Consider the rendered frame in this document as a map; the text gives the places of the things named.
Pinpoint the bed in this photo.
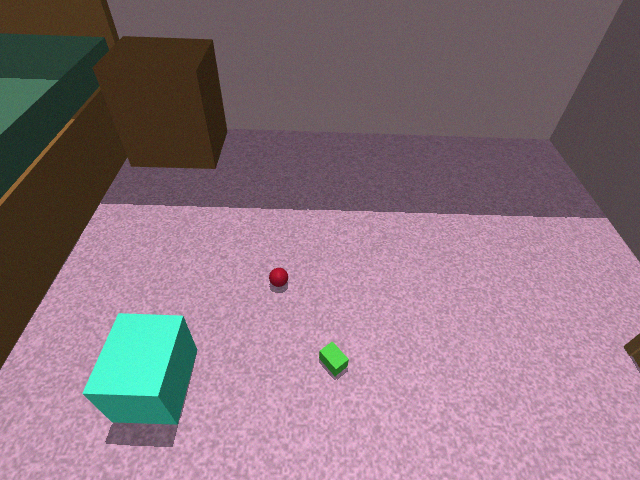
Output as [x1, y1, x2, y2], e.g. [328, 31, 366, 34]
[0, 0, 127, 369]

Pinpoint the bookshelf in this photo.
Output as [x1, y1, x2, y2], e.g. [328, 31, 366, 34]
[623, 333, 640, 368]

